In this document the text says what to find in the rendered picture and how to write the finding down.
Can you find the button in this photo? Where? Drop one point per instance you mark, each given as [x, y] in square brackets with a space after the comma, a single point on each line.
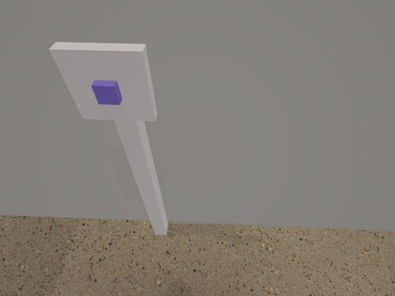
[107, 92]

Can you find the panel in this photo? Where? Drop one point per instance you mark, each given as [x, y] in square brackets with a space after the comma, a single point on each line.
[82, 63]

